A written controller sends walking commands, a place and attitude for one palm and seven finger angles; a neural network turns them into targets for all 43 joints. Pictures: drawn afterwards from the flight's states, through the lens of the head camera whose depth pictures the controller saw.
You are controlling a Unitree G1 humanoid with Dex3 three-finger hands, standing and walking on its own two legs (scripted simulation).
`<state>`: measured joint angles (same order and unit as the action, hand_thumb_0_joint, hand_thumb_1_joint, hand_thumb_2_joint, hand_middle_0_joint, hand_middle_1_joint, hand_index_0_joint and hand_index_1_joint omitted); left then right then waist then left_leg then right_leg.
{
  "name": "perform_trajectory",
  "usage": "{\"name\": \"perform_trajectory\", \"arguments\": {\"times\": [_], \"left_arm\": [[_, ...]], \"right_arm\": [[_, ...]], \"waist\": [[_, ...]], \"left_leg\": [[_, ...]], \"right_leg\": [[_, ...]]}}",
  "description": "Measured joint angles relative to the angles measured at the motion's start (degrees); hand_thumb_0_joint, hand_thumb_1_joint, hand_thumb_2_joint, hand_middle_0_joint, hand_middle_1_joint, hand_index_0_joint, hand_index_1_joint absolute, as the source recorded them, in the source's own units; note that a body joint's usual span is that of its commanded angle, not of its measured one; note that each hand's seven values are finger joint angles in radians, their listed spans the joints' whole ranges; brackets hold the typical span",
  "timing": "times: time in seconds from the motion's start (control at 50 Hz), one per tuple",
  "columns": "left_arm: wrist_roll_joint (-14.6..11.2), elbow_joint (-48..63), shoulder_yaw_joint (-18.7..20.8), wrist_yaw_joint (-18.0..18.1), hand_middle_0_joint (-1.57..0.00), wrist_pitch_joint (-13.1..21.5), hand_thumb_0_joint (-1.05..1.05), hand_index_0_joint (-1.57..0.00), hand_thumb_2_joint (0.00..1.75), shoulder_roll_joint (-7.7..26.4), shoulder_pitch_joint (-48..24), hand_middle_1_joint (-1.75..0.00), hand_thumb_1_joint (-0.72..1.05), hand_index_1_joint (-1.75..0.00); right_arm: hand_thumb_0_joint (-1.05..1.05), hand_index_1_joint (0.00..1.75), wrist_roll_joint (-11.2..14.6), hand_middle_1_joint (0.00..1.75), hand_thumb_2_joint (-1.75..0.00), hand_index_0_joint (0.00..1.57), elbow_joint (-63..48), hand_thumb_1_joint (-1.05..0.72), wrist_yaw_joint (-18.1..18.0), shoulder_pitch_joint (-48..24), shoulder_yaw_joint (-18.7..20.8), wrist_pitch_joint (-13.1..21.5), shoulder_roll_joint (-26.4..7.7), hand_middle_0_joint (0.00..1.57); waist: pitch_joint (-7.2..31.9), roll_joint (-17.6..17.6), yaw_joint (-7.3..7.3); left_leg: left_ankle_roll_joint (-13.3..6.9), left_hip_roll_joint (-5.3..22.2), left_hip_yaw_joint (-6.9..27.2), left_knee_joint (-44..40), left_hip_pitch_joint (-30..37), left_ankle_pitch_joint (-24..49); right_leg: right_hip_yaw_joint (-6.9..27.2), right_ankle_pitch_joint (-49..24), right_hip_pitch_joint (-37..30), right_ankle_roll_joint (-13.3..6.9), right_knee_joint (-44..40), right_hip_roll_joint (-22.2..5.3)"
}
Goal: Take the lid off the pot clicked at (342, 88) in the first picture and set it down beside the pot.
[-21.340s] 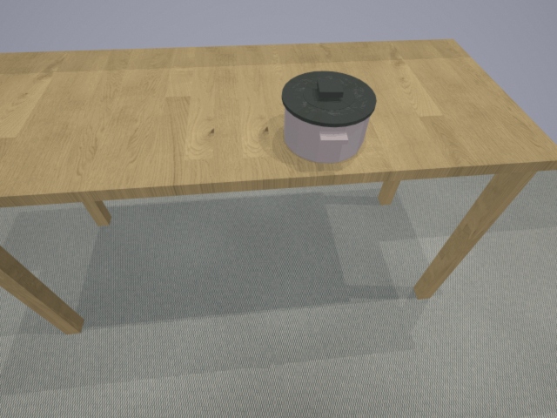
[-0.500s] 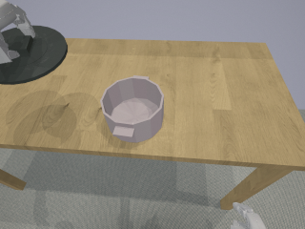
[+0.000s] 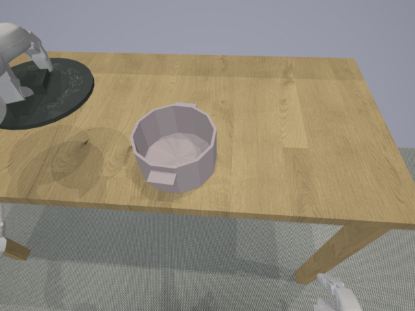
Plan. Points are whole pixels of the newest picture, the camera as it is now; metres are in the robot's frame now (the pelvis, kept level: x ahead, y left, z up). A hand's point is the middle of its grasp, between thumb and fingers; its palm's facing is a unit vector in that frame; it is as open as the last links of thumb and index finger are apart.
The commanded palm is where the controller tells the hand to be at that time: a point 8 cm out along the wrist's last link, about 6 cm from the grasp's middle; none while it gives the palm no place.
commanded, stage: lower the lid onto the table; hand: left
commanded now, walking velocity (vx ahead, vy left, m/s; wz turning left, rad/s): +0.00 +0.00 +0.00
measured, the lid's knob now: (32, 80) +0.45 +0.32 +0.21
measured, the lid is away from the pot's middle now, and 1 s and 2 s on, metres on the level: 0.23 0.24 0.23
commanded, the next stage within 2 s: none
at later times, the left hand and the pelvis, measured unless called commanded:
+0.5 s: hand (24, 99) +0.42 +0.33 +0.20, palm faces -0.26 -0.10 -0.96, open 8.5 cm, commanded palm +0.40 +0.32 +0.27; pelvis +0.01 +0.00 +0.00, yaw +0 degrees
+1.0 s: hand (34, 116) +0.41 +0.32 +0.16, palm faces -0.31 -0.09 -0.95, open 8.4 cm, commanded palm +0.41 +0.32 +0.24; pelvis +0.00 +0.01 +0.00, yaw +1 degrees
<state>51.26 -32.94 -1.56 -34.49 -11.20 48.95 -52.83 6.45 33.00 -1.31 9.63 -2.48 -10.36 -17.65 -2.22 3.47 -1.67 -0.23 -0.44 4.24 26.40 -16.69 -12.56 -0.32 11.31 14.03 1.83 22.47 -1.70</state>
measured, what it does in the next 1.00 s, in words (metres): stands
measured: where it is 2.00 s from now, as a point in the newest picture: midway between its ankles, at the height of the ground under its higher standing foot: outside the picture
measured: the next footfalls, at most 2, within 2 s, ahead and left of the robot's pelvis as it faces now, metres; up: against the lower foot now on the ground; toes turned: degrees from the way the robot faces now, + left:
none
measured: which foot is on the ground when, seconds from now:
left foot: down 0.00-1.00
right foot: down 0.00-1.00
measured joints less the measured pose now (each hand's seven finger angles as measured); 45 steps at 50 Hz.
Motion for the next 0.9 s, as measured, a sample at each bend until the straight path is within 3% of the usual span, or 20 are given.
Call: {"name": "perform_trajectory", "arguments": {"times": [0.46, 0.9], "left_arm": [[-1.01, -0.76, 2.56, 1.31, -1.03, 3.62, 0.01, -0.63, 1.08, -0.19, 5.29, -0.92, 0.12, -0.68], [-2.26, 0.31, 1.74, 2.77, -1.03, 5.87, 0.01, -0.63, 1.08, -1.89, 9.01, -0.92, 0.12, -0.68]], "right_arm": [[0.01, 0.3, -0.26, 0.3, -0.89, 0.2, 0.3, -0.91, 0.0, 0.52, 0.35, -0.09, 0.22, 0.2], [0.01, 0.3, -0.68, 0.3, -0.89, 0.2, 0.9, -0.91, 0.45, -0.12, 0.39, -0.01, 0.66, 0.2]], "waist": [[-0.09, -0.22, -0.67], [-0.05, -0.52, -0.46]], "left_leg": [[-0.18, 0.09, 0.0, 0.61, -0.21, -0.7], [-0.74, -0.46, 0.19, 1.15, -0.78, -0.88]], "right_leg": [[-0.04, 0.15, -0.26, 0.21, -0.41, 0.1], [-0.29, -0.07, -0.36, 0.44, -0.99, -0.39]]}}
